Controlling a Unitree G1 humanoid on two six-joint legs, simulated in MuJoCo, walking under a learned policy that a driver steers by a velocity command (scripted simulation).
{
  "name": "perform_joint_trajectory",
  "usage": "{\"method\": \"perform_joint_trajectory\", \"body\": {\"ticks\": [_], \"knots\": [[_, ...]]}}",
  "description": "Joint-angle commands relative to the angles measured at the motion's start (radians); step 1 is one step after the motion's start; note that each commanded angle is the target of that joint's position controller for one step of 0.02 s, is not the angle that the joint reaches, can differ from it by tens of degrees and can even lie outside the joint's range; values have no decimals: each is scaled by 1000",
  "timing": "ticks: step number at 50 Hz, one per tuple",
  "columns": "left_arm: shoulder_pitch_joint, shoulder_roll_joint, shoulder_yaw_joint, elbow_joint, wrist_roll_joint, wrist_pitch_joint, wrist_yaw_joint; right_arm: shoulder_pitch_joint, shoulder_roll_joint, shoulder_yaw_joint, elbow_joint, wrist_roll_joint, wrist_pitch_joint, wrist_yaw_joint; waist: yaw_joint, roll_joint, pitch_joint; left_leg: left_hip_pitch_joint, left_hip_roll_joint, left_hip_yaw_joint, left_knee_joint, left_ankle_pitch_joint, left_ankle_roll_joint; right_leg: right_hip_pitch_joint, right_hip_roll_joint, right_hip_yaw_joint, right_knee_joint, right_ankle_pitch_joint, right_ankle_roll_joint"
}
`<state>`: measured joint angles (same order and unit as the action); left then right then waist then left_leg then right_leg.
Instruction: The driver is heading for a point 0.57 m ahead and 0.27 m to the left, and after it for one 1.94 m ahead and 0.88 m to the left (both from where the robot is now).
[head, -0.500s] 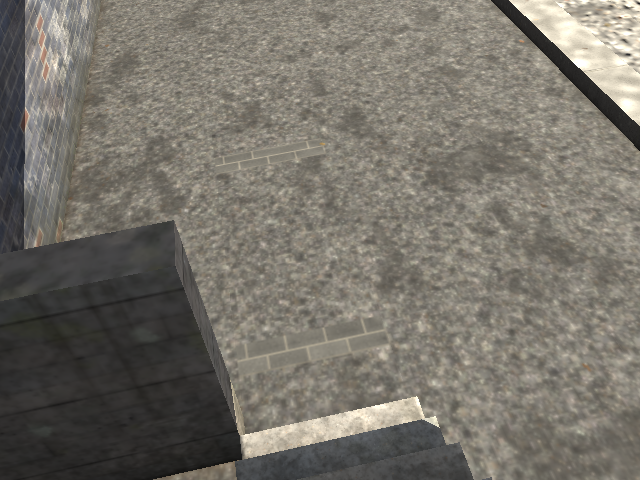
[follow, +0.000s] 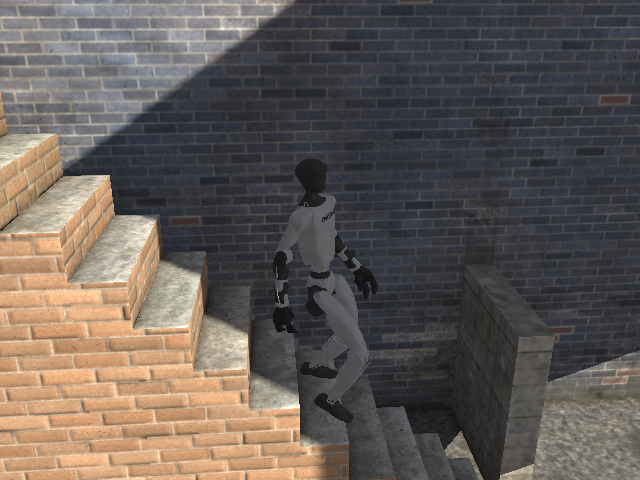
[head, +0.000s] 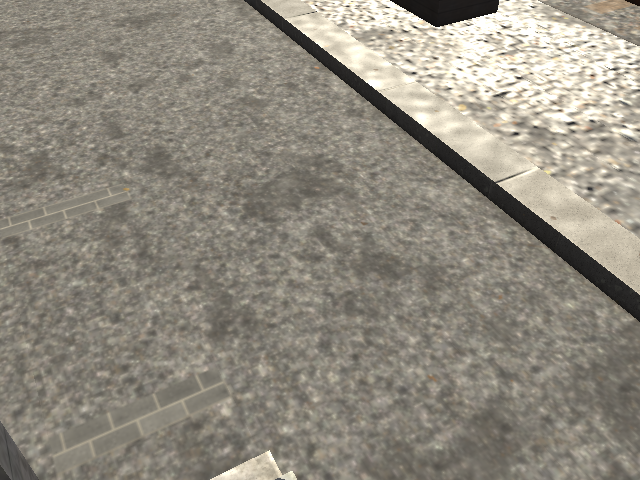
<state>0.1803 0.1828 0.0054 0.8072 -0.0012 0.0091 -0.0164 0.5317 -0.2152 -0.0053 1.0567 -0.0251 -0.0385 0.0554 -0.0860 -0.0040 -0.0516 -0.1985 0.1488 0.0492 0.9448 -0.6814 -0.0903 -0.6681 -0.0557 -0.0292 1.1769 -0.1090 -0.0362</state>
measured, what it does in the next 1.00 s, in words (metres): goes down, turning left: left foot 0.21 m lower, then right foot 0.21 m lower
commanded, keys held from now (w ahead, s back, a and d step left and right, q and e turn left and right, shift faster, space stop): w+q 1.00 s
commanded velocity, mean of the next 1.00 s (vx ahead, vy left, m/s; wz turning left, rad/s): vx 0.50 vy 0.00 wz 0.45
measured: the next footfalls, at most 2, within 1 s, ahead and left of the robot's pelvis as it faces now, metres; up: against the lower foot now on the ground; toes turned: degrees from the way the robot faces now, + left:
left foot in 0.46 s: +0.22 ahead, +0.03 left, -0.21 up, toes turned +12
right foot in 0.90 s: +0.53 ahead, -0.07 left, -0.43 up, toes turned +27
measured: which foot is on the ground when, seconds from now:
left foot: down 0.00-0.02, up 0.04-0.44, down 0.46-0.90, up 0.92-1.00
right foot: down 0.00-0.46, up 0.48-0.88, down 0.90-1.00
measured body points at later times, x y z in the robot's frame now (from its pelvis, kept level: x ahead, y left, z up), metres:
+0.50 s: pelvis +0.20 -0.02 -0.13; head +0.20 -0.01 +0.32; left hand +0.10 +0.21 -0.29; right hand +0.34 -0.24 -0.27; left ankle +0.20 +0.03 -0.86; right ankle +0.11 -0.13 -0.62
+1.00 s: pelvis +0.41 -0.01 -0.39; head +0.37 -0.04 +0.06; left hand +0.27 +0.20 -0.53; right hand +0.57 -0.23 -0.53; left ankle +0.28 +0.05 -0.80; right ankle +0.49 -0.09 -1.10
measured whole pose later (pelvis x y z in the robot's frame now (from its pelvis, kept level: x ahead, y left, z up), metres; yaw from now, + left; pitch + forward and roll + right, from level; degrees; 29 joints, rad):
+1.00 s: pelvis +0.41 -0.01 -0.39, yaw +29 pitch -2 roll -1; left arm 0.45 0.24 0.03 0.99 0.03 -0.07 -0.06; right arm 0.37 -0.23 -0.05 0.94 0.02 -0.01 -0.04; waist 0.02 0.01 -0.09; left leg -0.71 -0.15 -0.06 2.16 -0.69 0.13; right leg -0.35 0.00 -0.06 0.70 -0.30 -0.05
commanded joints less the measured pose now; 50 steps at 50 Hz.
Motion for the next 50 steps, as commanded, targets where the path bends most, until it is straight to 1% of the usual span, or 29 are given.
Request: {"method": "perform_joint_trajectory", "body": {"ticks": [1, 2, 3, 5, 9, 11, 15, 18, 21, 22, 23, 24, 25, 27, 28, 29, 31, 32, 34, 36, 37, 40, 42, 44, 45, 46, 47, 48, 50], "knots": [[430, 121, 49, 94, -5, -46, -16, -115, -249, -67, -87, -5, 19, -29, 279, 29, 106, -377, 22, -75, 197, 709, 140, 573, 57, -102, -250, -178, 16], [595, 230, 64, 143, 1, -68, -24, -114, -172, -73, -124, -5, 26, -52, 299, -297, 126, -661, -164, -56, 710, 138, 71, 678, -167, 239, -393, 89, -52], [621, 222, 53, 169, -46, -75, -40, -128, -116, -68, -142, -23, 34, -89, 258, -328, 116, -786, -226, -221, 736, 27, 110, 625, -232, 460, -496, 292, -25], [484, 258, 49, 159, 5, -98, -26, -243, -126, -81, -186, 13, 61, -105, 173, -151, 90, -756, -230, -240, 638, 176, 105, 385, -341, 625, -651, -233, -130], [243, 149, 18, 122, 55, -137, -10, -180, -88, -97, -109, -15, 114, -98, 5, -9, 68, -601, -206, -181, 590, 619, 133, 113, -284, 380, -432, -222, -139], [239, 113, 2, 154, 35, -158, 4, -237, -39, -81, -111, -38, 112, -84, -2, -54, 51, -643, -203, -231, 431, 814, 132, 123, -220, 256, -328, -440, -50], [224, 119, -7, 165, 24, -166, 22, -319, -31, -61, -164, -18, 87, -50, -6, -37, 81, -398, -237, -101, 60, 1180, 95, -6, -181, 93, -290, -618, -38], [302, 127, 5, 207, 64, -131, 17, -455, -79, -64, -200, 38, 72, -41, 108, -62, 179, -343, -180, -46, -342, 1226, 124, 180, -185, 19, -228, -591, -44], [295, 178, 31, 244, 85, -65, 12, -176, -132, -100, -91, 33, 87, -41, 27, -217, 25, -28, -135, -35, -163, 1091, 208, 222, -229, -6, 34, -204, -57], [379, 129, 24, 247, 91, -49, 5, -134, -169, -108, -69, 44, 80, -48, 51, -73, 94, -74, -176, 4, -381, 936, 233, 316, -164, -89, 197, -10, -44], [331, 177, 47, 254, 89, -32, 1, -2, -150, -112, -54, 20, 77, -48, -55, -105, 78, 135, -156, -41, -520, 882, 249, 217, -125, -126, 485, 135, -46], [233, 172, 58, 217, 67, -24, 0, 161, -201, -124, 11, 7, 67, -41, -151, 149, 132, 330, -118, -67, -338, 1208, 285, -153, 33, -229, 938, -364, -30], [302, 100, 40, 128, 57, -22, 15, 88, -225, -97, 14, 18, 54, -21, 33, 251, 141, 429, -1, -282, -170, 1648, 252, -468, 43, -95, 835, -611, -45], [209, 120, 36, 92, 75, -34, 28, 80, -184, -91, 13, 53, 47, -32, 17, 36, 59, 325, 76, -425, -209, 1355, 343, -491, 3, 59, 616, -465, -22], [239, 146, 39, 97, 84, -32, 27, 18, -132, -65, 10, 72, 48, -34, 103, -27, 59, 205, 45, -447, -215, 1241, 323, -417, -4, 66, 463, -256, -3], [228, 132, 38, 68, 89, -28, 30, 6, -174, -73, 11, 66, 36, -54, 114, 158, 34, 184, 99, -604, -195, 1260, 384, -436, -9, 87, 428, -277, 22], [159, 80, 6, 41, 64, 1, 46, -130, -98, -44, -25, 44, 47, -89, 160, 101, 106, -238, 7, -496, -259, 1266, 367, -112, -2, 23, 125, -49, 89], [275, 66, 8, 124, 64, 0, 36, -172, -157, -55, -37, 25, 49, -89, 203, 129, 37, -373, 6, -508, -249, 1015, 358, 98, 24, 14, 253, 129, 68], [156, 184, 44, 104, 58, -15, 22, -57, -114, -47, -17, 37, 42, -107, 137, 22, 110, -173, -80, -538, -67, 660, 322, -177, 15, 115, 78, 305, 46], [42, 176, 39, 74, 67, -38, 16, -13, -111, -40, -21, 37, -12, -108, 84, 93, 167, -137, -106, -605, 12, 477, 357, -259, 42, 118, -31, 316, 55], [33, 137, 16, 36, 83, -41, 4, -92, -48, -27, -52, 34, -24, -114, 131, 3, 194, -400, -199, -478, 52, 319, 338, -5, 73, 80, -280, 540, 71], [110, 84, 6, 30, 11, -34, -6, -84, -89, -42, -80, -4, -5, -104, 69, 108, 175, -538, -222, -391, 87, 170, 349, 366, 95, 18, -570, 433, 67], [344, 162, 36, 119, 21, -35, 2, -195, -117, -48, -111, 12, 10, -94, 175, 229, 80, -528, -166, -471, 252, 301, 354, 499, 40, 81, -456, 431, 20], [323, 200, 57, 119, -23, -44, -2, 10, -90, -58, -63, -49, 31, -108, 110, 49, 174, -358, -240, -354, 538, 166, 365, 482, -36, 72, -977, 145, 10], [466, 179, 49, 170, 16, -49, -7, -37, -40, -49, -67, -20, 30, -98, 187, -16, 96, -528, -341, -255, 902, 23, 319, 676, -47, 31, -809, 360, -4], [526, 181, 18, 167, 26, -64, -28, 7, 8, -51, -129, 59, 11, -86, 139, -103, -16, -722, -403, -170, 1361, -284, 264, 829, -203, 154, -544, 738, -28], [564, 230, 35, 212, 29, -72, -53, 77, 15, -45, -164, 98, -11, -100, 61, -243, -69, -961, -310, -112, 1479, -262, 238, 1004, -330, 297, -355, 1107, -35], [639, 327, 88, 232, 28, -85, -64, 27, -80, -55, -171, 93, -5, -100, 151, -263, -131, -1057, -261, -106, 1343, -52, 211, 1000, -423, 499, -592, 360, -167], [431, 199, 65, 185, 51, -100, -52, -347, -116, -64, -250, 34, 39, -97, 182, -105, 143, -1047, -197, -155, 1285, 207, 182, 549, -377, 549, -846, -324, -194]]}}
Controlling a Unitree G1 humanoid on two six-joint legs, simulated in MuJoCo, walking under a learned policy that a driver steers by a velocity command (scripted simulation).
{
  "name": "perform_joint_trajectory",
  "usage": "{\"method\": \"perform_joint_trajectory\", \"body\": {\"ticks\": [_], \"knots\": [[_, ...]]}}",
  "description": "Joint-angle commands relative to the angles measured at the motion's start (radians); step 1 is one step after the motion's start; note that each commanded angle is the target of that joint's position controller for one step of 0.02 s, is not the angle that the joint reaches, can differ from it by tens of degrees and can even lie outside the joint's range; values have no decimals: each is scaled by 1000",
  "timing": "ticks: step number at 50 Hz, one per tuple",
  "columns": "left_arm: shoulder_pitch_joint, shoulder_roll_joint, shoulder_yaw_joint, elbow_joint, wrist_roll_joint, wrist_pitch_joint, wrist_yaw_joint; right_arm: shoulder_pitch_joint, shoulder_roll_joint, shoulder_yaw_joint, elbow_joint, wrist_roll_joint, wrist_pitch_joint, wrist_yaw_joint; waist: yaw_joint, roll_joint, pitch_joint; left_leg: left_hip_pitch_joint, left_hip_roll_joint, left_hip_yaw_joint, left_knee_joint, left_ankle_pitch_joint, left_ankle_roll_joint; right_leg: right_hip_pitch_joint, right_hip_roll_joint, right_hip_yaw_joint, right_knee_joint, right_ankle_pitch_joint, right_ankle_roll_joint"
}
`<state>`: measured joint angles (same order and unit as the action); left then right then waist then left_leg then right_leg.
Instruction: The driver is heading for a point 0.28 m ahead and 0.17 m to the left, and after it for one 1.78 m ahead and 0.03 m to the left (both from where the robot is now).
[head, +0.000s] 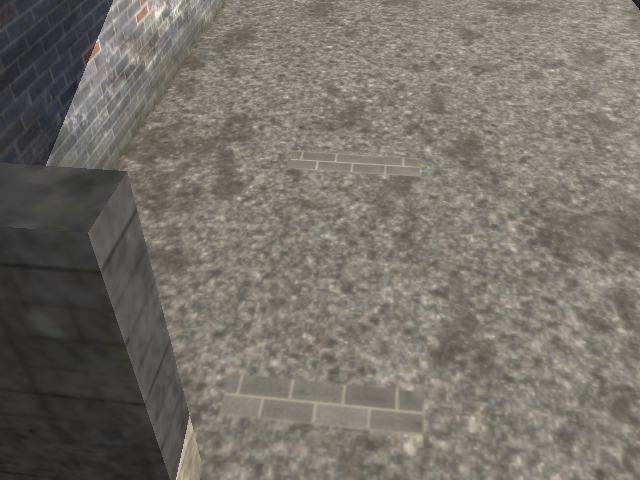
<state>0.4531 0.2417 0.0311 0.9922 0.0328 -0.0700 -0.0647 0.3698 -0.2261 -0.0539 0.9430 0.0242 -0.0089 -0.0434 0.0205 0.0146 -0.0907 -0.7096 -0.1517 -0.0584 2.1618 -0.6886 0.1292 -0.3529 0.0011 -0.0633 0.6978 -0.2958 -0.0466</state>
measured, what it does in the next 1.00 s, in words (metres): goes down: left foot 0.22 m lower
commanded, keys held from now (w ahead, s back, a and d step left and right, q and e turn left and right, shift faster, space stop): w+q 0.50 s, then w+e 0.50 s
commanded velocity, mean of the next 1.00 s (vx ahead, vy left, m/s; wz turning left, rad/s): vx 0.50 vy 0.00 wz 0.25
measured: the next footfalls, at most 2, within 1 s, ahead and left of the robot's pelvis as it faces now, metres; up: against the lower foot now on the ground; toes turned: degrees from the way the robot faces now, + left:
left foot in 0.58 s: +0.32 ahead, +0.34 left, -0.22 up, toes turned +23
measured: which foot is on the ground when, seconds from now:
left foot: up 0.00-0.56, down 0.58-1.00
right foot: down 0.00-0.56, up 0.58-1.00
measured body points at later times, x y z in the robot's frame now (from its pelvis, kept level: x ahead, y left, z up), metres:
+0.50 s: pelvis +0.18 +0.15 -0.09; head +0.16 +0.16 +0.36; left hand -0.02 +0.31 -0.24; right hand +0.48 +0.02 -0.15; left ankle +0.36 +0.33 -0.77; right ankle +0.04 -0.11 -0.71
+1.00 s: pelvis +0.40 +0.33 -0.28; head +0.38 +0.33 +0.17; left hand +0.47 +0.57 -0.42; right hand +0.35 +0.12 -0.43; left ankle +0.29 +0.32 -0.93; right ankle +0.58 +0.26 -0.93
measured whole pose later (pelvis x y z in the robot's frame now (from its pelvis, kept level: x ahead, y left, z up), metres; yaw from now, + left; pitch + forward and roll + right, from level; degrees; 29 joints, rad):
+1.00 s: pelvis +0.40 +0.33 -0.28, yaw +12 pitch -1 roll +0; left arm 0.12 0.17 0.05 0.97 0.07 0.03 -0.03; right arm 0.55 -0.11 0.02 1.10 -0.02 -0.15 0.02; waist -0.02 -0.01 -0.02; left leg -0.26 -0.05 0.23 1.06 -0.79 0.13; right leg -0.75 0.08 0.06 0.99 0.48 -0.06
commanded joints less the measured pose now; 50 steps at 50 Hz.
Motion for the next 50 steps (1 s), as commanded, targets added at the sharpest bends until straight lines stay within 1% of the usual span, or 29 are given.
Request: {"method": "perform_joint_trajectory", "body": {"ticks": [1, 2, 4, 6, 9, 12, 14, 15, 19, 21, 24, 26, 28, 29, 30, 31, 32, 33, 34, 35, 37, 38, 39, 40, 41, 43, 45, 48, 50], "knots": [[135, 106, 27, 6, 34, -23, 2, -201, -80, -17, -158, -23, 34, 10, 35, -130, 260, -520, 132, -60, 66, 273, -51, 85, -455, 599, -374, -77, -173], [99, 23, 3, 4, 32, -36, 4, -191, -36, -13, -162, -37, 45, 21, -5, -40, 310, -580, 142, -131, -115, 500, -66, 27, -393, 482, -278, -168, -112], [72, 25, -2, -1, 25, -28, -7, -197, 15, -15, -179, -36, 72, 18, -13, -130, 289, -547, 110, -88, -96, 586, -95, -96, -348, 385, -251, -184, -9], [7, -4, -26, -13, 6, -30, 17, -223, 79, 6, -217, -26, 85, 30, -55, -127, 318, -379, 84, -44, -398, 772, -138, -337, -306, 236, -285, -201, 30], [85, 112, 4, 19, 15, -41, 18, -234, 29, -15, -216, -37, 111, 28, -14, -210, 228, -401, 104, 9, -471, 792, -125, -127, -321, 235, -283, -325, -7], [177, 57, -3, 47, -7, -48, 36, -404, 10, -27, -282, -35, 96, 36, 60, -119, 272, -631, 135, -47, -769, 857, -112, 170, -344, 273, -246, -478, -57], [221, 71, 11, 64, 18, -45, 50, -473, -8, -45, -295, -26, 82, 49, 90, -125, 274, -575, 161, -51, -919, 925, -114, 226, -386, 273, -273, -459, -79], [223, 61, 2, 68, 16, -45, 70, -493, -8, -41, -302, -40, 62, 56, 71, -94, 277, -496, 179, -96, -1087, 1049, -119, 231, -408, 211, -243, -440, -35], [145, 73, 5, 47, 41, -35, 81, -519, 32, -41, -289, -19, 80, 88, 76, -94, 318, -335, 197, -21, -1182, 1157, -88, 189, -428, 82, -185, -451, 9], [132, 51, 0, 31, 63, -22, 92, -566, 8, -47, -301, 9, 47, 105, 108, -72, 335, -250, 225, -36, -1367, 1258, -65, 206, -428, -6, -112, -422, 46], [73, 61, 10, 35, 59, -17, 91, -428, 7, -33, -235, 9, 16, 122, 66, -97, 294, 144, 294, 24, -1605, 1469, -45, 135, -376, -166, -4, -247, 76], [-16, 134, 32, 9, 47, 13, 68, -47, -42, -47, -73, 2, 40, 77, -61, -122, 97, 570, 224, 148, -1438, 1319, -68, 58, -314, -241, 381, -78, 80], [-57, 170, 60, 19, -7, 34, 79, 280, -124, -71, 65, -42, 41, 51, -231, 57, 56, 921, 211, 66, -1685, 1183, -68, -69, -228, -136, 1000, 12, 49], [-9, 146, 68, 26, -31, 48, 90, 188, -152, -61, 24, -55, 14, 57, -207, 239, 183, 812, 274, -50, -1810, 1157, -35, -218, -65, -58, 1442, -610, 25], [189, 25, 47, -31, -6, 34, 63, 182, -241, -25, 22, -31, -15, 67, 13, 413, 160, 1023, 330, -7, -1274, 1973, -173, -622, 5, 131, 1402, -636, 27], [190, 58, 47, -26, -1, 39, 75, 278, -258, -33, 46, 26, -23, 66, -44, 402, 26, 987, 383, -67, -1320, 2023, -266, -588, 13, 200, 1320, -552, 41], [171, 56, 56, 3, -23, 63, 95, 246, -250, -9, 46, 17, -29, 63, -30, 416, -50, 850, 430, -106, -1392, 1832, -270, -525, 40, 238, 1336, -452, 49], [123, 26, 58, -16, 0, 79, 102, 113, -230, -1, 4, 32, -58, 64, 19, 394, -167, 685, 463, -154, -1455, 1305, -257, -436, 20, 307, 1115, -179, 48], [116, 45, 64, 17, -10, 107, 103, 43, -177, 21, -5, 38, -74, 61, 52, 381, -152, 584, 489, -255, -1520, 1081, -257, -414, 28, 315, 1064, -63, 63], [77, 19, 44, 2, -28, 121, 97, -21, -72, 58, -33, 9, -92, 69, 80, 222, -67, 399, 494, -245, -1587, 1017, -193, -365, 33, 264, 875, 81, 65], [-50, 4, 30, 1, -8, 132, 97, 49, -100, 56, -7, -39, -104, 58, 32, 85, -19, 364, 569, -379, -1627, 859, -50, -416, 17, 259, 859, 58, 55], [-123, 25, 30, 0, 1, 128, 103, 93, -109, 50, 5, -53, -108, 52, -1, 82, 21, 371, 541, -356, -1632, 806, -9, -459, 32, 241, 841, 107, 38], [-109, 25, 28, 19, 21, 126, 102, 120, -111, 55, 21, -56, -110, 57, 10, 148, 47, 399, 528, -340, -1580, 895, 18, -494, 31, 260, 826, 150, 29], [-107, 29, 31, 32, 35, 118, 94, 182, -81, 52, 63, -46, -119, 61, 22, 90, 69, 447, 475, -263, -1516, 909, -9, -554, 40, 269, 731, 296, 3], [-153, 29, 28, 22, 21, 112, 88, 184, -60, 59, 82, -45, -125, 67, 25, 91, 92, 411, 450, -208, -1509, 917, -30, -513, 44, 252, 662, 358, -8], [-220, 41, 35, 16, 49, 102, 74, 201, -10, 59, 113, -42, -143, 70, 11, 86, 124, 524, 414, -180, -1418, 764, -61, -672, 54, 264, 619, 464, -9], [-347, -11, 17, -50, 32, 100, 45, 218, 49, 70, 130, -32, -151, 57, 8, 1, 167, 416, 406, -140, -1413, 548, -54, -644, 64, 208, 433, 665, 9], [-378, -39, 16, -78, 38, 88, 24, 183, -1, 53, 113, -28, -155, 55, -10, -17, 161, 256, 399, -65, -1481, 336, -22, -343, 56, 122, 314, 889, -10], [-411, -9, 33, -74, 31, 95, 20, 273, 27, 51, 149, -60, -155, 59, -67, -42, 237, 324, 355, -1, -1407, 409, -34, -370, 58, 105, 201, 897, -24]]}}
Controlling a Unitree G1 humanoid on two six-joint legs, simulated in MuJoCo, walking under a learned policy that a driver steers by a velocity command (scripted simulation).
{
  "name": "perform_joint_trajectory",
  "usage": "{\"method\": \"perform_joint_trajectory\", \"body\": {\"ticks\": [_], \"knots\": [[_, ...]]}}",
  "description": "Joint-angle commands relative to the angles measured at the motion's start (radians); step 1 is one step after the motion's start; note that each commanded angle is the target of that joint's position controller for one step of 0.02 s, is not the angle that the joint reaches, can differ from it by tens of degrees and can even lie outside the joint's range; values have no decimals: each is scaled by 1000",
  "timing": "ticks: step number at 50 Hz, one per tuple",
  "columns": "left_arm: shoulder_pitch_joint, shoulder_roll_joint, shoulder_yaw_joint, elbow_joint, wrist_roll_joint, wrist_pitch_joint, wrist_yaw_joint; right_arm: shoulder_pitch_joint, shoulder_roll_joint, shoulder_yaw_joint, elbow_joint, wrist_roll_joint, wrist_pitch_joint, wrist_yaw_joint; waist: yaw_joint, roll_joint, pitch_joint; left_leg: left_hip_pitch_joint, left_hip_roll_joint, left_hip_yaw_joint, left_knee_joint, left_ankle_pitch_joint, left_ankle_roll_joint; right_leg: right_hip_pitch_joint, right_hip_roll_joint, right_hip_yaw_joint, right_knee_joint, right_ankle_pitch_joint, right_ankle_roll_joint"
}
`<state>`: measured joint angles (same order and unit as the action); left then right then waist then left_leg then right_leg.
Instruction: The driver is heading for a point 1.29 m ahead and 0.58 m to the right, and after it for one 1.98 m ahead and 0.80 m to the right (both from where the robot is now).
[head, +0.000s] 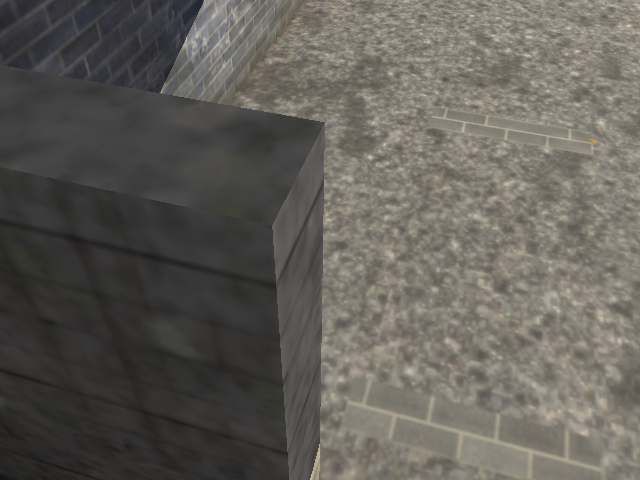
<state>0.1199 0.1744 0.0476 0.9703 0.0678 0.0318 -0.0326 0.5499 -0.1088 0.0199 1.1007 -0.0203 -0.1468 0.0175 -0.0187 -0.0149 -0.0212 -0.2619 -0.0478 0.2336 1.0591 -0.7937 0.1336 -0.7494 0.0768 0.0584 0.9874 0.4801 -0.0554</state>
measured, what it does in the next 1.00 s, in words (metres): goes down, turning right: right foot 0.22 m lower, then left foot 0.05 m lower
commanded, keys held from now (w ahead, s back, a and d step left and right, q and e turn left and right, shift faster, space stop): w+e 1.00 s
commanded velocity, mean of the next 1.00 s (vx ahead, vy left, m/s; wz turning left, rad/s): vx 0.50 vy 0.00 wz -0.56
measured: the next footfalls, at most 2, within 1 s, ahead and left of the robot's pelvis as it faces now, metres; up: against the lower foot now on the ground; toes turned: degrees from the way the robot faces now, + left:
right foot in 0.20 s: +0.15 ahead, -0.05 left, -0.22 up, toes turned -11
left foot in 0.60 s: +0.42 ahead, +0.12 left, -0.27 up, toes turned -25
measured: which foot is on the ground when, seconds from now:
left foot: down 0.00-0.16, up 0.18-0.58, down 0.60-0.64, up 0.66-0.96, down 0.98-1.00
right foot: up 0.00-0.18, down 0.20-0.76, up 0.78-0.90, down 0.92-1.00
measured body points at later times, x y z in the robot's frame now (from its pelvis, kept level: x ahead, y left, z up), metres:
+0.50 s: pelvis +0.25 +0.01 -0.22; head +0.28 +0.01 +0.22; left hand +0.25 +0.27 -0.37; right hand +0.27 -0.23 -0.37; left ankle +0.42 +0.12 -0.88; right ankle +0.11 -0.04 -0.87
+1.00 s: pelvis +0.41 +0.15 -0.50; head +0.47 +0.19 -0.06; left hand +0.50 +0.41 -0.65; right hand +0.51 -0.12 -0.60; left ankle +0.15 +0.33 -1.21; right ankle +0.28 -0.04 -0.86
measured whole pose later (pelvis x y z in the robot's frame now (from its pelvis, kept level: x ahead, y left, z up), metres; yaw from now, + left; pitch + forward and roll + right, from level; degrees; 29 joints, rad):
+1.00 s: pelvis +0.41 +0.15 -0.50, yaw -24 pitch +2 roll -22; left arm 0.38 0.23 0.05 0.67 0.00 0.08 0.13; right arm 0.13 -0.23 -0.03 0.79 0.00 0.05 0.00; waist 0.27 0.27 -0.03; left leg 0.40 0.36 0.00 0.14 0.25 -0.10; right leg -0.90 0.36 -0.02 2.14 -0.91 -0.01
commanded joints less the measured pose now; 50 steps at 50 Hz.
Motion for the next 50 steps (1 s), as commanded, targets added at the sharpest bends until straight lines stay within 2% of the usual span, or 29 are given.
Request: {"method": "perform_joint_trajectory", "body": {"ticks": [1, 5, 8, 9, 10, 11, 12, 14, 15, 17, 19, 21, 23, 24, 27, 28, 30, 32, 35, 36, 38, 40, 41, 42, 43, 45, 47, 49, 50], "knots": [[-114, 50, 17, -74, -18, -9, -18, 126, -85, -25, 7, -18, -17, -2, -56, 9, 183, -63, 253, -272, -275, 506, -42, 18, -15, -51, -141, 117, -19], [-80, 27, 21, -72, -42, -10, -20, 180, -69, -24, 50, -65, 21, -38, -69, 73, 214, 103, 294, -311, -34, 544, -12, -41, -81, -38, -185, 171, -42], [327, 130, 68, 58, -51, 19, -9, -27, -88, -30, -16, -67, 34, -19, 121, 44, 49, -209, 215, -106, 331, 790, -34, 602, 6, -273, -173, -59, -51], [471, 179, 86, 88, -39, 35, -9, -125, -153, -48, -58, -44, 40, -13, 224, -62, 62, -475, 149, -10, 612, 819, -75, 909, 22, -286, -239, -152, -96], [617, 204, 103, 113, -44, 36, -10, -307, -268, -96, -124, -41, 55, -15, 382, -238, 155, -793, -16, 58, 1150, 291, -127, 1095, -78, -126, -400, -112, -230], [517, 246, 85, 70, -80, 6, -1, -242, -252, -109, -226, -18, 53, -27, 193, -338, 140, -1043, -72, -46, 1108, 2, -182, 1153, -321, 251, -317, 492, -335], [460, 201, 64, 29, -76, -25, 11, -165, -211, -88, -218, -49, 66, -36, 123, -44, 46, -992, 18, -242, 906, 67, -174, 1098, -459, 394, -349, 454, -404], [314, 133, 37, -6, -67, -59, 43, -16, -147, -87, -105, -107, 106, -37, -4, 151, 87, -843, 44, -222, 764, 34, -130, 801, -394, 344, -360, 207, -353], [334, 150, 15, 18, -43, -92, 53, 70, -152, -87, -81, -93, 121, -46, -91, 81, 89, -796, 71, -284, 479, 367, -134, 715, -355, 290, -335, 233, -282], [192, 168, 9, -20, -71, -113, 72, -60, -29, -40, -128, -52, 154, -51, -135, 25, 96, -142, 81, -198, -22, 815, -164, 117, -283, 173, -402, 89, -217], [223, 143, 21, 3, -59, -148, 73, 34, -108, -63, -17, -28, 158, -21, -134, -77, 60, -47, 77, -286, 74, 1306, -160, 52, -204, 208, -245, -582, -198], [363, 84, 10, 45, -43, -166, 72, -280, -177, -67, -138, -54, 147, 7, -2, 13, 181, -379, 53, -226, -170, 1266, -170, 230, -175, 251, -151, -969, -194], [503, 149, 22, 48, -12, -166, 71, -487, -167, -69, -225, -45, 88, -4, 122, -99, 187, -693, 8, -237, -94, 918, -145, 496, -181, 480, -75, -829, -266], [801, 51, -16, 115, -46, -144, 56, -651, -184, -87, -290, -69, 59, -2, 326, -158, 115, -634, 29, -291, -107, 757, -111, 553, -102, 615, -115, -587, -265], [484, 237, 21, 8, 19, -90, 76, -353, -186, -107, -230, -3, 60, 10, 66, -66, -121, -452, -52, -356, -109, 762, -96, 555, -190, 662, -94, -582, -302], [448, 238, 28, -4, 7, -93, 78, -338, -182, -115, -221, -26, 48, 2, 63, -41, -108, -525, -50, -360, -90, 759, -113, 636, -161, 661, -19, -586, -297], [748, 195, 23, 59, -32, -99, 88, -644, -211, -127, -335, -48, 40, -19, 284, -145, 0, -832, -21, -361, 7, 525, -137, 882, -113, 714, 12, -514, -285], [1052, 107, 0, 175, -23, -105, 100, -923, -154, -117, -434, -36, 28, 2, 465, -218, -11, -1079, -46, -385, 121, 207, -166, 1073, -81, 771, 15, -261, -271], [717, 146, 2, 54, -28, -96, 125, -797, -135, -104, -421, 26, 43, 40, 268, -70, -127, -623, -16, -458, -122, 544, -189, 820, -127, 798, -43, -401, -263], [515, 70, -16, 4, -32, -97, 122, -738, -64, -100, -427, 70, 49, 43, 185, -125, -171, -455, -17, -477, -110, 430, -225, 693, -95, 831, -13, -455, -282], [284, 22, -13, -63, -64, -93, 115, -437, -24, -100, -317, 93, 96, 40, -3, 131, -223, 467, 48, -373, -597, 1139, -240, 85, 49, 383, 159, -692, -130], [144, 45, 13, -94, -58, -46, 116, -175, -68, -116, -223, 63, 156, -15, -143, 88, -195, 875, 196, -373, -863, 1606, -277, -212, 169, 239, 617, -1329, -111], [61, 84, 28, -173, -97, -18, 153, -210, -81, -97, -273, -13, 172, -21, -132, -197, 4, 697, 351, -463, -1290, 1981, -298, -123, 305, 258, 813, -1374, -66], [192, 166, 51, -204, -89, -4, 179, -392, -81, -57, -292, -66, 164, -22, 45, -16, 194, 615, 324, -243, -1440, 1992, -271, -221, 243, 16, 851, -1411, -35], [342, 61, 32, -220, -59, -1, 172, -497, -36, -44, -324, -86, 142, 4, 212, 80, 190, 664, 287, -256, -1363, 2117, -223, -259, 270, -13, 777, -1458, 29], [347, 76, 25, -306, -43, 45, 154, -503, -79, -40, -339, -57, 154, 5, 250, 310, 116, 653, 292, -158, -1141, 2388, -160, -308, 222, -109, 803, -1291, -7], [269, 105, 13, -392, -51, 20, 125, -666, -198, -58, -464, -8, 154, -20, 309, 214, 101, 300, 200, -71, -966, 2443, -226, 17, 295, -97, 434, -1100, -16], [188, 158, 12, -461, -63, 38, 174, -446, -334, -91, -442, 72, 204, -33, 303, 12, 123, 362, 343, -318, -832, 3200, -291, -97, 375, -66, 613, -1504, -30], [139, 147, -26, -520, -84, 41, 204, -376, -410, -98, -399, 53, 207, -18, 315, 181, 312, 297, 345, -180, -729, 3467, -346, -293, 382, -344, 825, -1543, -8]]}}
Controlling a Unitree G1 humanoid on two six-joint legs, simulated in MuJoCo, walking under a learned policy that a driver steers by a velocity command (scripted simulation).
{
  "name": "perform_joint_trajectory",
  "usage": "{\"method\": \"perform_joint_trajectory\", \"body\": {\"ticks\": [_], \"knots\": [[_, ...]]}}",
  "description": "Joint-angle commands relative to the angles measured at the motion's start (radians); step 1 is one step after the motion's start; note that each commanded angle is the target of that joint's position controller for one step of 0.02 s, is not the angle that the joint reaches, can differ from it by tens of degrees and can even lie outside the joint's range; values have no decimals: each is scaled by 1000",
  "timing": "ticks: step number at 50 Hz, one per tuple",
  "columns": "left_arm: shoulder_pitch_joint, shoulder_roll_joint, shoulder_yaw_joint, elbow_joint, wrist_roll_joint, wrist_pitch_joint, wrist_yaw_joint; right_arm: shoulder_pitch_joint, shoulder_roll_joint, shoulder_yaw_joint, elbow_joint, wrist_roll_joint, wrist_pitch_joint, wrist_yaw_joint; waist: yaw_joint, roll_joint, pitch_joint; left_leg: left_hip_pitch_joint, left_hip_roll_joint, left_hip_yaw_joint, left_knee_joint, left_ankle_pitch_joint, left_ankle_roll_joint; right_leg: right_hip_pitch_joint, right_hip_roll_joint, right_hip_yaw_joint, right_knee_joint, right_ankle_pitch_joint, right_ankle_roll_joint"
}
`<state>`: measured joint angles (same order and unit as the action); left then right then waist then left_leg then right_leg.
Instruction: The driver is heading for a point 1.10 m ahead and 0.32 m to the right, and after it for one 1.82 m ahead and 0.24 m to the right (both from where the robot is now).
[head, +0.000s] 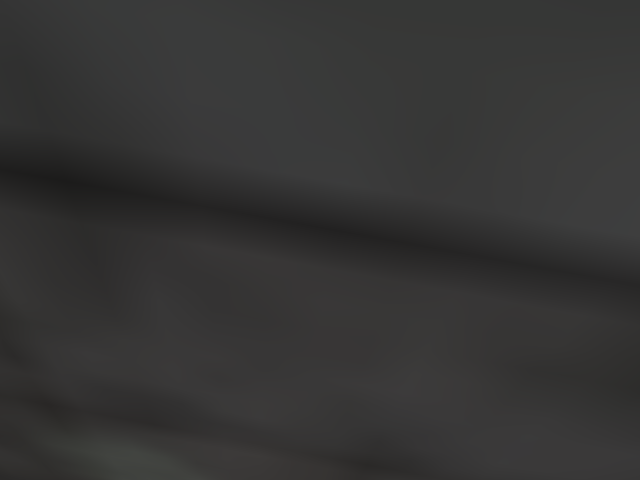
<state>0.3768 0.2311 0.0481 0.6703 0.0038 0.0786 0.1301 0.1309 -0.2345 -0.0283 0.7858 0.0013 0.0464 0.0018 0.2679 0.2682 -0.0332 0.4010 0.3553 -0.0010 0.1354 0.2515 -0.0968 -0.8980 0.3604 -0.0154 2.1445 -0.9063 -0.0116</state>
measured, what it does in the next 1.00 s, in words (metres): steps to the left, turning right: right foot 0.16 m higher, then left foot 0.18 m lower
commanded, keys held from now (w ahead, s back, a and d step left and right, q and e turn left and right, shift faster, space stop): w+e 1.00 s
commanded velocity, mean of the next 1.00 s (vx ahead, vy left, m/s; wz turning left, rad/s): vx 0.50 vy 0.00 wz -0.60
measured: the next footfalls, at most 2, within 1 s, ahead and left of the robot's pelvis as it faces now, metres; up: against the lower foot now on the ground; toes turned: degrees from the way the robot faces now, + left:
right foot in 0.48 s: +0.04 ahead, -0.04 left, +0.16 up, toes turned -10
left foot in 0.70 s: -0.23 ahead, +0.05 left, -0.02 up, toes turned -19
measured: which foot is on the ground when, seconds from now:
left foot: down 0.00-0.52, up 0.54-0.68, down 0.70-0.80, up 0.82-1.00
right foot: down 0.00-0.24, up 0.26-0.46, down 0.48-0.98, up 1.00-1.00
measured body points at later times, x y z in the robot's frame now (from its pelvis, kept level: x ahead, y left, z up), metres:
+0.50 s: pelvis +0.01 +0.03 -0.04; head +0.07 +0.24 +0.35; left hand +0.04 +0.31 -0.27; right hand +0.21 -0.18 -0.10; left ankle -0.29 +0.11 -0.73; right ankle +0.00 -0.04 -0.58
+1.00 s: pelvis -0.10 +0.13 +0.09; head +0.04 +0.22 +0.51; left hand -0.14 +0.38 -0.09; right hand +0.28 -0.09 +0.14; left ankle -0.12 +0.35 -0.53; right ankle +0.00 -0.01 -0.58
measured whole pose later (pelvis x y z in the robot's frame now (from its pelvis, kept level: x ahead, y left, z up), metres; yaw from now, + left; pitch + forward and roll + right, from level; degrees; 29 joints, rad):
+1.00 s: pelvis -0.10 +0.13 +0.09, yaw -29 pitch +2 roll -6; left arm 0.56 0.22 0.09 0.86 0.00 -0.04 0.21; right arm -0.60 -0.18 0.06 0.60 0.03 0.08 0.06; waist 0.29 -0.20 0.21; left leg -0.37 0.01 -0.32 1.31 -0.74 -0.08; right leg -0.69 0.18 -0.08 0.80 -0.21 -0.15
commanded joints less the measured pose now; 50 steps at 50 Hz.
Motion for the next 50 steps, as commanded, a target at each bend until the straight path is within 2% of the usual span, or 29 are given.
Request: {"method": "perform_joint_trajectory", "body": {"ticks": [1, 6, 7, 8, 9, 10, 11, 12, 13, 14, 15, 17, 19, 24, 26, 27, 28, 29, 30, 32, 33, 35, 37, 40, 41, 42, 43, 45, 50], "knots": [[-263, 51, -68, -296, -42, -40, 44, -5, -256, -36, -102, 26, -43, 24, 5, 42, 475, -368, -69, 159, 138, 2576, -107, -323, 128, -479, -236, -226, -20], [-107, 345, 13, -372, -52, -98, -11, -712, -395, -97, -371, 261, -144, 64, 307, 186, 412, -659, -179, 203, 889, 4336, -558, -76, 165, -648, -1032, -41, -140], [-161, 328, 53, -534, -129, -161, 98, -889, -520, -166, -442, 297, -98, 141, 485, -257, 392, -997, -255, -18, 2011, 4084, -547, -157, -71, -128, -1478, -103, -461], [-665, 502, 204, -656, -107, -170, 136, -998, -566, -246, -541, 241, -30, 163, 624, -1887, -38, -865, -552, -246, 4080, 872, -510, -543, -744, 1275, -2387, 294, -863], [-254, 184, 65, -327, -74, -179, 127, -1373, -147, -82, -794, 64, -89, 85, 424, -1845, -177, -876, -499, -563, 3481, -1019, -386, -273, -324, 1130, -2096, 574, -589], [115, -51, 8, -85, -138, -252, 196, -1140, 48, 24, -751, 44, -103, 23, 408, -1181, 42, -929, -301, -935, 2295, -1768, -247, -265, -145, 806, -1554, 1145, -274], [-97, -50, 12, -92, -132, -234, 289, -707, 20, 55, -505, 92, -124, 29, 55, -254, 164, -714, 4, -925, 478, -569, -136, -66, 91, 224, -1191, 1181, 59], [-734, -33, 5, -308, 98, -198, 388, -32, 199, 93, -291, 253, -169, 141, -382, -422, 764, -1378, 258, -1205, -922, -1089, -75, -137, -200, 527, -691, 1557, 38], [-678, 101, 52, -363, 10, -80, 419, -190, 153, 163, -108, 170, -109, 200, -203, 155, 1006, -823, 112, -718, -1208, -149, -7, -578, 193, 137, -449, 644, 86], [-135, 101, 54, -302, -95, -2, 277, -533, 19, 86, -124, -70, -50, 210, 149, 724, 636, -241, 2, 129, -670, 1501, 67, -712, 233, -129, -10, -342, 86], [-245, -103, -14, -394, -130, -6, 114, -157, -112, 33, -78, -16, -103, 128, -18, 726, 418, 122, -1, 182, 457, 3398, -173, -1097, 45, -307, 493, -356, 60], [-550, -46, -36, -352, -41, -136, -81, 341, -152, -36, -3, -14, -87, 39, -408, 531, 244, 52, -95, 153, 467, 2933, -313, -1052, -178, -513, 629, -128, 55], [-690, 50, -73, -356, -46, -119, -151, -131, -282, -59, -105, -23, -124, 35, -208, 260, 260, -522, -198, 208, 122, 2733, -270, -191, -193, -527, -328, 261, -61], [-92, 233, 24, -122, -90, 47, -83, -514, -479, -133, -185, 52, -56, 86, 255, 332, 31, -175, -136, 128, 336, 2612, -219, 268, -74, -275, -1111, 454, -30], [113, 216, 50, -131, 41, -10, -40, -577, -402, -136, -308, 55, -57, -3, 275, 344, 96, -607, -174, 84, 837, 3021, -440, 531, -77, -281, -1156, 327, -145], [321, 216, 97, -40, 37, 1, 7, -786, -427, -158, -408, 122, -28, 7, 378, 119, -35, -898, -261, 12, 1367, 1942, -442, 647, -244, -37, -1265, 545, -260], [138, 218, 124, -36, 2, -9, 60, -873, -306, -144, -463, 127, -32, 16, 301, -640, -262, -920, -504, -115, 2328, -327, -342, 453, -496, 534, -1678, 683, -369], [-100, 36, 53, -91, -15, -102, 112, -991, 111, 21, -633, 91, -57, 86, 98, -784, -136, -561, -484, -308, 2287, -835, -204, -211, -470, 931, -2090, 435, -386], [-146, -160, -41, -87, -54, -165, 176, -816, 190, 76, -598, -13, -54, 111, -47, -467, 130, -834, -294, -636, 1410, -1214, 0, -239, -400, 1019, -1741, 842, -264], [-431, -253, -81, -141, -6, -101, 330, -169, 140, 83, -111, 41, -59, 195, -313, 367, 504, -677, -113, -540, -351, -373, 77, -432, -60, 70, -1016, 629, 36], [-291, -71, -29, -116, -14, -64, 342, -197, 128, 77, -41, 27, -3, 244, -225, 441, 549, -560, -156, -193, -550, -34, 115, -392, 19, -51, -938, 292, 46], [5, 9, 79, -130, -115, 1, 154, -327, 52, 77, -49, 49, 20, 62, -6, 416, 82, 160, 89, -41, -2, 2246, -53, -557, 105, -141, -44, -392, 53], [-61, 81, 70, -242, -94, -110, 41, -601, -41, -19, -158, -37, -35, -15, -9, 210, -171, -181, -202, 278, 295, 2550, -348, -72, -40, -384, -232, 94, -2], [342, 242, 119, -108, -22, -65, -2, -849, -323, -124, -307, 114, -19, -12, 170, 86, -434, -400, -332, 266, 265, 2811, -564, 857, 72, -543, -1073, 725, -1], [709, 282, 190, -22, -75, -90, 27, -969, -451, -185, -297, 171, 25, -51, 487, -341, -457, -748, -492, 210, 1871, 1373, -633, 1036, -250, -127, -1406, 800, -298], [536, 209, 163, 81, -79, -148, 59, -1163, -291, -128, -392, 140, 1, -78, 439, -1357, -542, -1251, -687, -116, 3169, -1473, -428, 1100, -466, 535, -1648, 1005, -467], [387, 22, 67, 85, -6, -191, 75, -1434, -6, 38, -581, 91, -14, -106, 266, -961, -414, -1669, -491, -438, 2977, -1713, -193, 1217, -403, 589, -1423, 1006, -423], [397, -75, 17, 170, 29, -148, 142, -1185, 121, 116, -521, 24, -4, 2, 46, -135, -190, -1767, -456, -444, 2479, -1468, -20, 1193, -548, 816, -1553, 1117, -354], [-61, 85, 79, 26, -2, -139, 26, -394, 66, 68, -67, 31, 109, 57, -206, 71, 33, -367, -300, -130, 132, -422, 76, 109, -205, 190, -1355, 837, -10]]}}
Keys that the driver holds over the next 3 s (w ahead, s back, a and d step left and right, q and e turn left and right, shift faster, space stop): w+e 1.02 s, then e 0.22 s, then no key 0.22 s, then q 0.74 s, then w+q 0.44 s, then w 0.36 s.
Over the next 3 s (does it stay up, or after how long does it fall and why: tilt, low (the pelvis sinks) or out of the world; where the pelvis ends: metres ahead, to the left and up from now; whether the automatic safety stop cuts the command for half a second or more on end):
stays up -0.43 0.37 -0.05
